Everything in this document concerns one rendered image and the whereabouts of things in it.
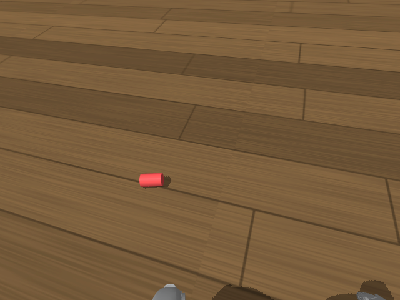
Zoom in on can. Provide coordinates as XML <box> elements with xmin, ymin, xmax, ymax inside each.
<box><xmin>139</xmin><ymin>173</ymin><xmax>164</xmax><ymax>187</ymax></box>

